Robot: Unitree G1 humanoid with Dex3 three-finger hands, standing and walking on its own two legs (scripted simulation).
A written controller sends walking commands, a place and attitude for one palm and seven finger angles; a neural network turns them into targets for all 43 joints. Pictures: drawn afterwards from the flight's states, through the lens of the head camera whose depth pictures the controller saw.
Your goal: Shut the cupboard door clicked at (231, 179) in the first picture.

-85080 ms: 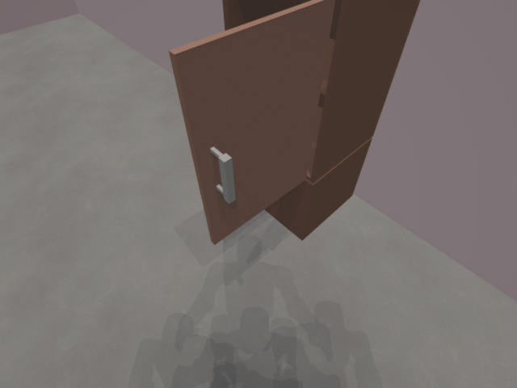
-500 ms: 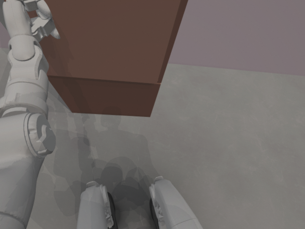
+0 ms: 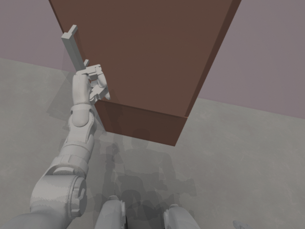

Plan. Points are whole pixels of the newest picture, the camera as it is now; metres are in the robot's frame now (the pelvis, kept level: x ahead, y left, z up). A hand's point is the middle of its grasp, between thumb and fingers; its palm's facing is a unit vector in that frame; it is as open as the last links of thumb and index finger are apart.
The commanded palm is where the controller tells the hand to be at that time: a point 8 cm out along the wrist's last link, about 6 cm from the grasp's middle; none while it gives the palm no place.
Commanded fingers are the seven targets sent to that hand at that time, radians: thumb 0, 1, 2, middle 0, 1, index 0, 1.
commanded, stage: draw the hand back to the body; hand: left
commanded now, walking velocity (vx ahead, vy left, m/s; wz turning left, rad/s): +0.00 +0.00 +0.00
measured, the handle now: (78, 51) +0.61 +0.19 +0.05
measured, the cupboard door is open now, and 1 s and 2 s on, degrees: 0 0 0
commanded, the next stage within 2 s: step back with the hand held close in 1.68 s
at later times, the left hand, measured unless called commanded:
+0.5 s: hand (72, 101) +0.38 +0.15 +0.13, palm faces +0.08 -1.00 -0.04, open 3.2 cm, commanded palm +0.34 +0.20 +0.13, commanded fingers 0.00 0.90 0.90 -1.27 -1.47 -1.27 -1.47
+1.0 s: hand out of the picture +0.27 +0.24 +0.20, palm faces +0.29 -0.91 -0.29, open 3.9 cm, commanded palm +0.22 +0.28 +0.23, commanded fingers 0.00 0.90 0.90 -0.58 -0.72 -0.58 -0.72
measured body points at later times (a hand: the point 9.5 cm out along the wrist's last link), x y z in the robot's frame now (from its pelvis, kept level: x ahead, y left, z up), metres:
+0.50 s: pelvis -0.01 +0.00 +0.05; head +0.04 -0.01 +0.49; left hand +0.37 +0.21 +0.13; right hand +0.05 -0.26 -0.08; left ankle +0.06 +0.13 -0.64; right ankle -0.03 -0.11 -0.64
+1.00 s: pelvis +0.02 +0.01 +0.10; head +0.00 -0.01 +0.55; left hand +0.25 +0.28 +0.22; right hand +0.23 -0.19 +0.03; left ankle +0.06 +0.13 -0.64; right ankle -0.03 -0.11 -0.64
